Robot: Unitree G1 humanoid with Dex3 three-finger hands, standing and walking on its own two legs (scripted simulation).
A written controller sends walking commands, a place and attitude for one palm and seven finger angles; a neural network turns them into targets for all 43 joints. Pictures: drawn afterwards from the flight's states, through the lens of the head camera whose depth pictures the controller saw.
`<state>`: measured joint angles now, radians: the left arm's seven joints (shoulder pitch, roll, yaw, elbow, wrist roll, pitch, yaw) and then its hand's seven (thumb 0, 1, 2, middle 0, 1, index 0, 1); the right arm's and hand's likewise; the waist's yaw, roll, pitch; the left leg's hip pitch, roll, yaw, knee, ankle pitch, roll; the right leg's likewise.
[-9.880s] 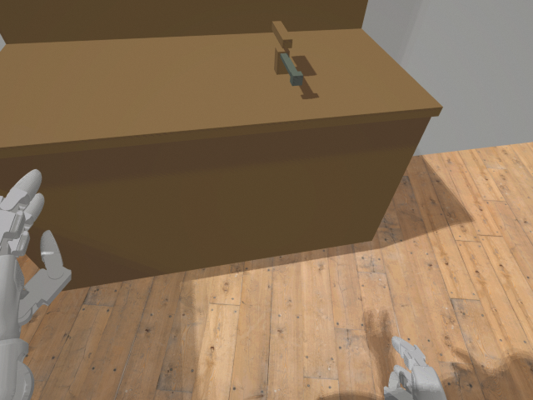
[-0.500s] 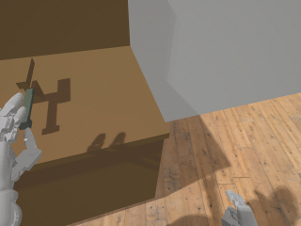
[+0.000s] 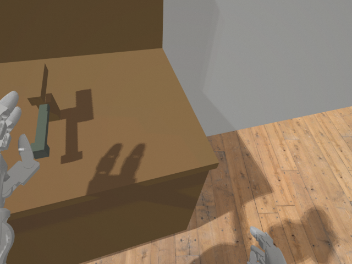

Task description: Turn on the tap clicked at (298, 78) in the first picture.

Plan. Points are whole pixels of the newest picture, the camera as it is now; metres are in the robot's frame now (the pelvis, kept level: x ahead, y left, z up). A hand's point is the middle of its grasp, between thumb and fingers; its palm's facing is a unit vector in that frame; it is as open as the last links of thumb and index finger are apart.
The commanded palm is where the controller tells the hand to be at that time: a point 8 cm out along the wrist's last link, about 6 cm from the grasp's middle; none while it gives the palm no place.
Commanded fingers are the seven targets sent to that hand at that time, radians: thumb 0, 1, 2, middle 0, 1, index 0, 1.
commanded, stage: come to a stop and stand still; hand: left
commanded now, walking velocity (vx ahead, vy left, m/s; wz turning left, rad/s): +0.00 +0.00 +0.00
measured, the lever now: (40, 150) +0.31 +0.34 +0.06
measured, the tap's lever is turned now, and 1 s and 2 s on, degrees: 0 0 0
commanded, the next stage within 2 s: look again from close up in 0.30 s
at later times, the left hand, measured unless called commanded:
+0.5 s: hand (33, 167) +0.22 +0.26 +0.17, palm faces +0.42 -0.85 -0.32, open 7.4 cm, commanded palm +0.16 +0.29 +0.18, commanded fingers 0.00 0.90 0.90 -0.20 -0.30 -0.20 -0.30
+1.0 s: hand (31, 158) +0.22 +0.26 +0.18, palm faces +0.45 -0.78 -0.44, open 7.4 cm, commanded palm +0.14 +0.26 +0.18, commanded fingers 0.00 0.90 0.90 -0.20 -0.30 -0.20 -0.30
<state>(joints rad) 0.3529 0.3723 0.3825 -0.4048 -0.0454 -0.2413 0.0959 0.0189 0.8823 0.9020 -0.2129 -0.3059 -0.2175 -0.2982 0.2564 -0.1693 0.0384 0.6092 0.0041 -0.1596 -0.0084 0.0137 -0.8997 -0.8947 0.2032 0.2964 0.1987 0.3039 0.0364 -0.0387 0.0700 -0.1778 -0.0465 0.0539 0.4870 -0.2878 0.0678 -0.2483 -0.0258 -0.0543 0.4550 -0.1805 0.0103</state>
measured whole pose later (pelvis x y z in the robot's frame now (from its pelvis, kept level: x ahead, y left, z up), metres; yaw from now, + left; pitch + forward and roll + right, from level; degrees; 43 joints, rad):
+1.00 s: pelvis -0.01 -0.02 +0.00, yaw +1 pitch -1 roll -1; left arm 0.23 0.45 0.41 -0.33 0.01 -0.25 0.07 0.02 0.88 0.90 -0.21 -0.31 -0.22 -0.30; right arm 0.24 -0.20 0.01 0.60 -0.01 -0.15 -0.03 0.01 -0.90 -0.89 0.20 0.30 0.20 0.30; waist 0.06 -0.03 0.07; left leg -0.20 -0.02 0.03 0.49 -0.27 0.05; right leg -0.25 0.00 -0.08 0.42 -0.15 -0.02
